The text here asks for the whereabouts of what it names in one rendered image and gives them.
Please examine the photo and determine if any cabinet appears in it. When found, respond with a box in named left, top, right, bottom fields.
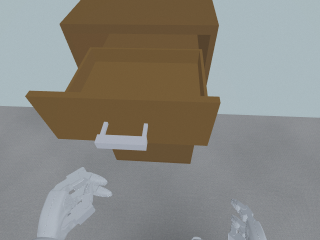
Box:
left=59, top=0, right=219, bottom=164

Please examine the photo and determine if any handle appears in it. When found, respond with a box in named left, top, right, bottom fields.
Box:
left=94, top=122, right=148, bottom=151

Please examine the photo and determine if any robot right hand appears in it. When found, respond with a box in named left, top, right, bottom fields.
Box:
left=228, top=198, right=267, bottom=240

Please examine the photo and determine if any drawer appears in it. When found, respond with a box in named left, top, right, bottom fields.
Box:
left=25, top=47, right=221, bottom=146

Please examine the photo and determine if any robot left hand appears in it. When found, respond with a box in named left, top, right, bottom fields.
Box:
left=37, top=167, right=113, bottom=240

